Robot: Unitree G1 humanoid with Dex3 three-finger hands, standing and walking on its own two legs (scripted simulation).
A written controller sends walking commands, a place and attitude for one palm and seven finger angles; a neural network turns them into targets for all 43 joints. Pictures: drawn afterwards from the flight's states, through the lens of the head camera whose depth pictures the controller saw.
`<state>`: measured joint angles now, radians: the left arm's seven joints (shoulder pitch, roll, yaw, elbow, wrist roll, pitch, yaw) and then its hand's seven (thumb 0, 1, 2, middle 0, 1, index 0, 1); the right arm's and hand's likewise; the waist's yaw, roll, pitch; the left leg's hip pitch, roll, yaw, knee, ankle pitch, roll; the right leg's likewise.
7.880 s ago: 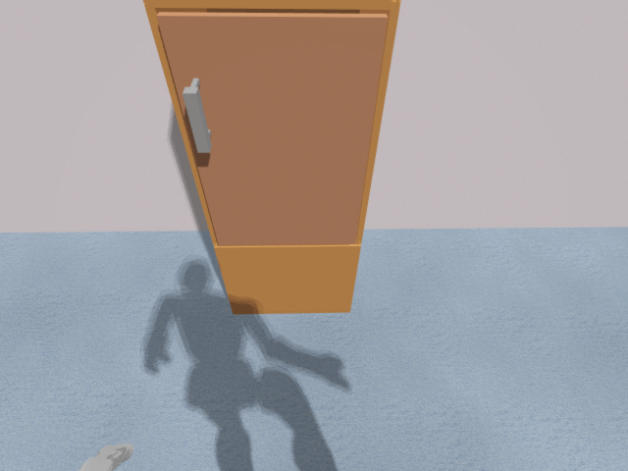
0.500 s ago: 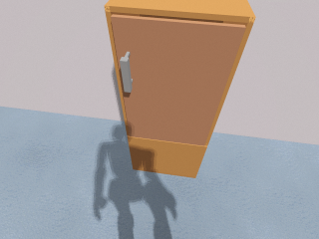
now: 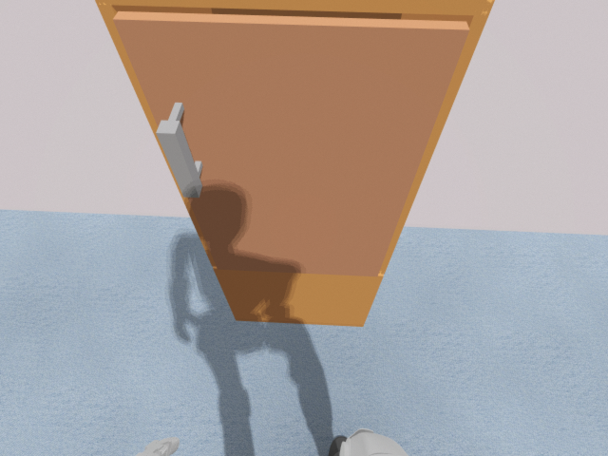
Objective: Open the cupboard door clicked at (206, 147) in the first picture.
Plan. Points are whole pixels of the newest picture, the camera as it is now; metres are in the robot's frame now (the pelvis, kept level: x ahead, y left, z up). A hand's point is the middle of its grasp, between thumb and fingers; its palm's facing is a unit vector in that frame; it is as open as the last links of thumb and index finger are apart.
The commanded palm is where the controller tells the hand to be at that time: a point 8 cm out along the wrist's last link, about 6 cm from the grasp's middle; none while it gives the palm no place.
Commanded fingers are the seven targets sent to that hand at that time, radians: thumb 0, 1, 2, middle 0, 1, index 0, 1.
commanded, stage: come to a stop and stand still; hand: left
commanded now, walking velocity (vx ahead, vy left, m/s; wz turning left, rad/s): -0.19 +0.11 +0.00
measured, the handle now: (185, 151) +0.49 +0.20 +0.09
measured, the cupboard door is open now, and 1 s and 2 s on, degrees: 0 0 0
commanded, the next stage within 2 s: look again from close up in 0.78 s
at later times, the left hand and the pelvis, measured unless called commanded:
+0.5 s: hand out of the picture +0.02 +0.24 -0.16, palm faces +0.07 -0.97 -0.24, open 7.3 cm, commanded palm none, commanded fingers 0.00 0.90 0.90 -0.20 -0.30 -0.20 -0.30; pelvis -0.03 +0.04 +0.00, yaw +1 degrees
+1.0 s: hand out of the picture +0.00 +0.26 -0.15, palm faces +0.02 -0.95 -0.30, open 7.3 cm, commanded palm none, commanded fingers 0.00 0.90 0.90 -0.20 -0.30 -0.20 -0.30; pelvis -0.03 +0.04 +0.01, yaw +0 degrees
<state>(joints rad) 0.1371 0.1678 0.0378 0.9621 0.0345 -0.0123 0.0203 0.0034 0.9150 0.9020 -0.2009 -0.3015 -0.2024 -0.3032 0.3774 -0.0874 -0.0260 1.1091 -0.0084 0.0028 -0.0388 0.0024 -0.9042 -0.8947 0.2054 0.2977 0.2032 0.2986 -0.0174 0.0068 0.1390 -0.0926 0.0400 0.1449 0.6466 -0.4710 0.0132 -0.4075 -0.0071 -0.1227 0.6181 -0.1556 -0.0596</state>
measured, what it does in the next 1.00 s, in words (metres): steps on the spot: left foot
